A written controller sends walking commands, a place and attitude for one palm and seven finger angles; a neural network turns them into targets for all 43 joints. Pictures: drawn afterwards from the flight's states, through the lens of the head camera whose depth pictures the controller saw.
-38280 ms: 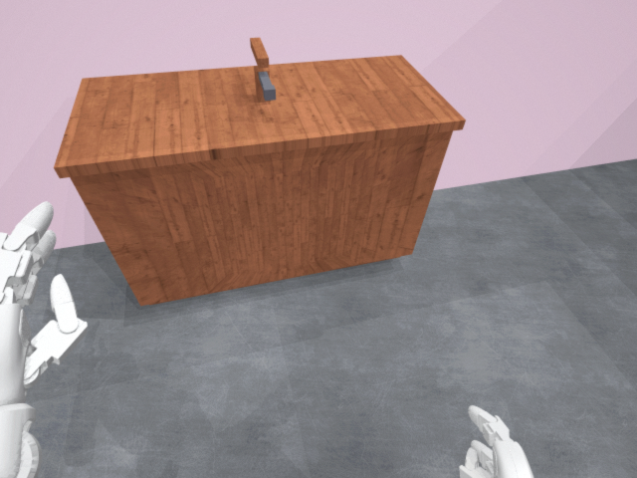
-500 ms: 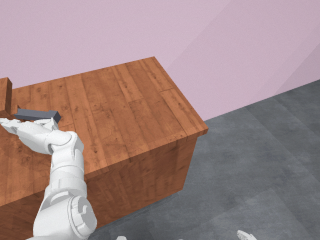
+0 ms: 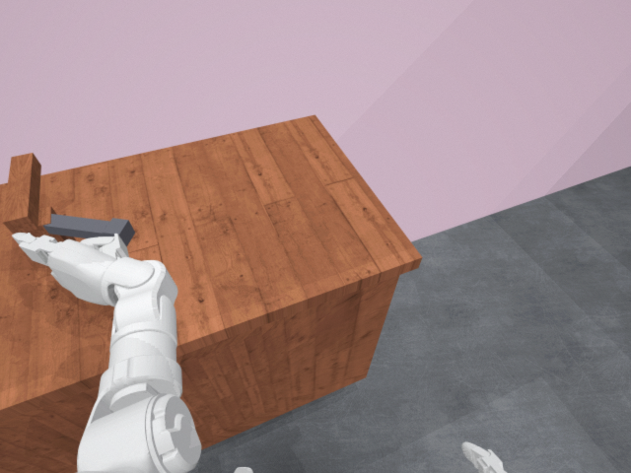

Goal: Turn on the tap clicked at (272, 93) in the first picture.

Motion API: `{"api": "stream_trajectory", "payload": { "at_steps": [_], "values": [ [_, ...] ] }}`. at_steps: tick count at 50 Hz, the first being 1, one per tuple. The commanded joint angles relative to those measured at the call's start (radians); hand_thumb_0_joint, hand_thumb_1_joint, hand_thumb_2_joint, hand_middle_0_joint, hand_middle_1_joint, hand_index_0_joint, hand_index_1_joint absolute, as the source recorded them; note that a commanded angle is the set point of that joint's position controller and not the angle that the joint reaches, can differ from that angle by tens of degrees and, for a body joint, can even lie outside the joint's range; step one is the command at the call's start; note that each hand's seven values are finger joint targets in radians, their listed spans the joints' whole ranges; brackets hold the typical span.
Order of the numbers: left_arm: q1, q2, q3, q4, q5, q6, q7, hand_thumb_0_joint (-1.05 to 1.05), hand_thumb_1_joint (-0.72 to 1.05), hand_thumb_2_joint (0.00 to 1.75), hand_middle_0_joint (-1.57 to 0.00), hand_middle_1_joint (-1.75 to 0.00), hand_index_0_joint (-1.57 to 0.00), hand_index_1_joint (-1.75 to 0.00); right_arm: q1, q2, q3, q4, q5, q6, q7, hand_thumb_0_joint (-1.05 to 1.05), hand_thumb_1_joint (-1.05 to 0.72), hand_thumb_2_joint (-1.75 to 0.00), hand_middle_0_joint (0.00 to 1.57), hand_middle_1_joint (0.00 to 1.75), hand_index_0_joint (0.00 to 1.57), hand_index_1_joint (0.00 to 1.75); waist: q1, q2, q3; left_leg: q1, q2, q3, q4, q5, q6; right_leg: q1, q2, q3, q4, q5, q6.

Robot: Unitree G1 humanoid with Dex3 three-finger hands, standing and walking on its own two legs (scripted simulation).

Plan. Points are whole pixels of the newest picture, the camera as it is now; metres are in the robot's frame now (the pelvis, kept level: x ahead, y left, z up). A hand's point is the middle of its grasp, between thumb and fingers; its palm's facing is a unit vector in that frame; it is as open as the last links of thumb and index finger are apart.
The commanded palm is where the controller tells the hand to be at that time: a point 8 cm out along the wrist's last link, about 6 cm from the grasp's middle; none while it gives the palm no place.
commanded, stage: draw the hand back beside the body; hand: left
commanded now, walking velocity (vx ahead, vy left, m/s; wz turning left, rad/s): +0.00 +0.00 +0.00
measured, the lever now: (119, 232) +0.44 +0.27 +0.06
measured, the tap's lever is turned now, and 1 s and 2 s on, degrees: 58 58 58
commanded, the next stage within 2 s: step back with the hand held close in 1.52 s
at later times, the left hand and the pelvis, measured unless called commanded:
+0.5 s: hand (43, 214) +0.34 +0.26 +0.20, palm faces +0.44 -0.87 -0.22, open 7.9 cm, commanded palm +0.29 +0.29 +0.17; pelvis +0.01 +0.01 +0.04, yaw -1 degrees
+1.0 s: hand (16, 259) +0.29 +0.27 +0.19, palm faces +0.32 -0.90 -0.29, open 7.5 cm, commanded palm +0.25 +0.31 +0.20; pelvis +0.05 +0.05 +0.05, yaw -2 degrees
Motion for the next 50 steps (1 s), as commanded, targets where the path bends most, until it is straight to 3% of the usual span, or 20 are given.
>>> {"api": "stream_trajectory", "payload": {
  "at_steps": [1, 2, 3, 5, 6, 10, 12, 13, 15, 17, 21, 24, 25, 26, 30, 31, 34, 41, 44, 50],
  "values": [
    [-0.726, 0.509, -0.164, -0.502, 0.169, -0.18, -0.027, 0.0, 0.9, 0.9, -0.15, -0.15, -0.15, -0.15, -0.036, -0.126, -0.039, -0.114, 0.005, -0.039, -0.013, 0.0, -0.9, -0.9, 0.2, 0.3, 0.2, 0.3, 0.016, 0.173, -0.427, 0.22, -0.035, 0.099, -0.069, 0.134, 0.088, 0.164, -0.06, 0.067, -0.171, 0.271, 0.056],
    [-0.734, 0.505, -0.174, -0.508, 0.168, -0.182, -0.028, 0.0, 0.9, 0.9, -0.15, -0.15, -0.15, -0.15, -0.035, -0.124, -0.038, -0.112, 0.007, -0.038, -0.014, 0.0, -0.9, -0.9, 0.2, 0.3, 0.2, 0.3, 0.012, 0.168, -0.431, 0.22, -0.034, 0.099, -0.068, 0.137, 0.088, 0.168, -0.062, 0.07, -0.169, 0.28, 0.057],
    [-0.687, 0.462, -0.251, -0.588, 0.077, -0.167, -0.149, 0.0, 0.9, 0.9, -0.15, -0.15, -0.15, -0.15, -0.061, -0.136, -0.035, -0.15, 0.034, -0.026, -0.027, 0.0, -0.9, -0.9, 0.2, 0.3, 0.2, 0.3, -0.009, 0.121, -0.472, 0.273, -0.042, 0.114, -0.068, 0.159, 0.094, 0.24, -0.061, 0.102, -0.182, 0.363, 0.068],
    [-0.667, 0.551, -0.191, -0.649, 0.029, -0.16, -0.248, 0.0, 0.9, 0.9, -0.15, -0.16, -0.15, -0.16, -0.054, -0.13, -0.03, -0.163, 0.046, -0.017, -0.053, 0.0, -0.9, -0.9, 0.2, 0.3, 0.2, 0.3, 0.018, 0.131, -0.484, 0.273, -0.045, 0.125, -0.086, 0.196, 0.098, 0.327, -0.081, 0.131, -0.203, 0.476, 0.081],
    [-0.634, 0.56, -0.18, -0.659, 0.016, -0.155, -0.283, 0.0, 0.9, 0.9, -0.15, -0.16, -0.15, -0.16, -0.057, -0.127, -0.025, -0.167, 0.047, -0.012, -0.059, 0.0, -0.9, -0.9, 0.2, 0.3, 0.2, 0.3, 0.029, 0.173, -0.465, 0.279, -0.045, 0.122, -0.093, 0.206, 0.097, 0.326, -0.08, 0.128, -0.203, 0.478, 0.073],
    [-0.519, 0.547, -0.188, -0.751, -0.023, -0.159, -0.368, 0.0, 0.9, 0.9, -0.16, -0.17, -0.16, -0.17, -0.092, -0.114, -0.012, -0.198, 0.061, -0.009, -0.067, 0.0, -0.9, -0.9, 0.2, 0.3, 0.2, 0.3, 0.04, 0.14, -0.374, 0.288, -0.04, 0.116, -0.126, 0.183, 0.102, 0.32, -0.081, 0.133, -0.237, 0.439, 0.075],
    [-0.456, 0.516, -0.221, -0.838, -0.036, -0.17, -0.399, 0.0, 0.9, 0.9, -0.16, -0.18, -0.16, -0.18, -0.115, -0.105, -0.005, -0.214, 0.068, -0.015, -0.069, 0.0, -0.9, -0.9, 0.2, 0.3, 0.2, 0.3, 0.049, 0.209, -0.354, 0.333, -0.04, 0.119, -0.146, 0.182, 0.102, 0.297, -0.072, 0.121, -0.248, 0.384, 0.061],
    [-0.211, 0.766, -0.099, -0.648, -0.071, -0.154, -0.461, 0.0, 0.9, 0.9, -0.16, -0.18, -0.16, -0.18, -0.053, -0.148, -0.027, -0.18, 0.114, -0.015, -0.054, 0.0, -0.9, -0.9, 0.2, 0.3, 0.2, 0.3, 0.078, 0.145, -0.359, 0.343, -0.023, 0.107, -0.207, 0.13, 0.082, 0.376, -0.091, 0.132, -0.283, 0.349, 0.078],
    [-0.219, 0.694, -0.184, -0.753, -0.115, -0.179, -0.544, 0.0, 0.9, 0.9, -0.16, -0.19, -0.16, -0.19, -0.118, -0.129, -0.013, -0.23, 0.129, -0.016, -0.056, 0.0, -0.9, -0.9, 0.2, 0.3, 0.2, 0.3, 0.073, 0.134, -0.24, 0.325, -0.039, 0.123, -0.246, 0.097, 0.088, 0.398, -0.099, 0.156, -0.346, 0.313, 0.086],
    [-0.23, 0.656, -0.242, -0.832, -0.139, -0.206, -0.594, 0.0, 0.9, 0.9, -0.16, -0.19, -0.16, -0.19, -0.145, -0.131, -0.009, -0.244, 0.139, -0.03, -0.063, 0.0, -0.9, -0.9, 0.2, 0.3, 0.2, 0.3, 0.069, 0.169, -0.196, 0.407, -0.038, 0.123, -0.277, 0.072, 0.092, 0.351, -0.092, 0.145, -0.394, 0.22, 0.074],
    [0.118, 0.346, -0.445, -0.531, -0.176, -0.19, -0.685, 0.0, 0.9, 0.9, -0.17, -0.21, -0.17, -0.21, -0.125, -0.131, -0.013, -0.247, 0.151, -0.026, -0.062, 0.0, -0.9, -0.9, 0.2, 0.3, 0.2, 0.3, 0.063, -0.019, 0.01, 0.456, -0.04, 0.115, -0.339, 0.019, 0.108, 0.281, -0.058, 0.09, -0.469, 0.136, 0.065],
    [0.315, 0.323, -0.467, -0.443, -0.2, -0.176, -0.745, 0.0, 0.9, 0.9, -0.17, -0.22, -0.17, -0.22, -0.118, -0.147, -0.009, -0.265, 0.16, 0.035, -0.057, 0.0, -0.9, -0.9, 0.2, 0.3, 0.2, 0.3, 0.091, -0.129, 0.116, 0.457, -0.033, 0.107, -0.371, -0.001, 0.118, 0.299, -0.059, 0.082, -0.52, 0.078, 0.067],
    [0.351, 0.357, -0.436, -0.455, -0.205, -0.172, -0.758, 0.0, 0.9, 0.9, -0.17, -0.22, -0.17, -0.22, -0.122, -0.155, -0.01, -0.275, 0.161, 0.051, -0.058, 0.0, -0.9, -0.9, 0.2, 0.3, 0.2, 0.3, 0.101, -0.161, 0.11, 0.467, -0.032, 0.103, -0.381, 0.02, 0.121, 0.329, -0.063, 0.082, -0.528, 0.103, 0.068],
    [0.389, 0.377, -0.407, -0.469, -0.206, -0.175, -0.77, 0.0, 0.9, 0.9, -0.17, -0.22, -0.17, -0.22, -0.13, -0.155, -0.009, -0.281, 0.163, 0.062, -0.057, 0.0, -0.9, -0.9, 0.2, 0.3, 0.2, 0.3, 0.113, -0.089, 0.1, 0.491, -0.035, 0.103, -0.397, 0.044, 0.117, 0.353, -0.064, 0.07, -0.526, 0.137, 0.06],
    [0.351, 0.507, -0.286, -0.749, -0.204, -0.206, -0.777, 0.0, 0.9, 0.9, -0.18, -0.23, -0.18, -0.23, -0.185, -0.148, -0.002, -0.317, 0.145, 0.072, -0.068, 0.0, -0.9, -0.9, 0.2, 0.3, 0.2, 0.3, 0.132, -0.062, 0.001, 0.561, -0.035, 0.113, -0.412, 0.147, 0.116, 0.448, -0.068, 0.072, -0.52, 0.281, 0.061],
    [0.345, 0.549, -0.242, -0.792, -0.199, -0.213, -0.772, 0.0, 0.9, 0.9, -0.18, -0.24, -0.18, -0.24, -0.195, -0.145, 0.0, -0.314, 0.141, 0.069, -0.073, 0.0, -0.9, -0.9, 0.2, 0.3, 0.2, 0.3, 0.135, -0.002, 0.007, 0.574, -0.033, 0.113, -0.415, 0.161, 0.111, 0.445, -0.069, 0.068, -0.525, 0.289, 0.057],
    [0.344, 0.525, -0.251, -0.944, -0.185, -0.231, -0.759, 0.0, 0.9, 0.9, -0.18, -0.25, -0.18, -0.25, -0.198, -0.129, 0.003, -0.321, 0.127, 0.043, -0.077, 0.0, -0.9, -0.9, 0.2, 0.3, 0.2, 0.3, 0.133, 0.091, -0.021, 0.639, -0.036, 0.12, -0.42, 0.218, 0.104, 0.465, -0.066, 0.059, -0.529, 0.348, 0.047],
    [0.575, 0.399, -0.338, -1.013, -0.177, -0.21, -0.767, 0.0, 0.9, 0.9, -0.19, -0.27, -0.19, -0.27, -0.181, -0.126, 0.001, -0.316, 0.119, 0.02, -0.06, 0.0, -0.9, -0.9, 0.2, 0.3, 0.2, 0.3, 0.13, 0.062, 0.027, 0.67, -0.023, 0.106, -0.442, 0.311, 0.095, 0.472, -0.054, 0.035, -0.518, 0.401, 0.042],
    [0.658, 0.404, -0.328, -1.054, -0.18, -0.2, -0.772, 0.0, 0.9, 0.9, -0.19, -0.28, -0.19, -0.28, -0.18, -0.13, -0.004, -0.325, 0.117, 0.03, -0.052, 0.0, -0.9, -0.9, 0.2, 0.3, 0.2, 0.3, 0.136, -0.005, 0.019, 0.668, -0.014, 0.102, -0.44, 0.35, 0.097, 0.488, -0.054, 0.032, -0.509, 0.434, 0.044],
    [0.765, 0.44, -0.273, -1.18, -0.178, -0.182, -0.773, 0.0, 0.9, 0.9, -0.2, -0.29, -0.2, -0.29, -0.183, -0.122, -0.005, -0.339, 0.112, 0.049, -0.041, 0.0, -0.9, -0.9, 0.2, 0.3, 0.2, 0.3, 0.148, 0.031, -0.003, 0.671, -0.008, 0.101, -0.42, 0.459, 0.091, 0.517, -0.059, 0.028, -0.496, 0.509, 0.044]
  ]
}}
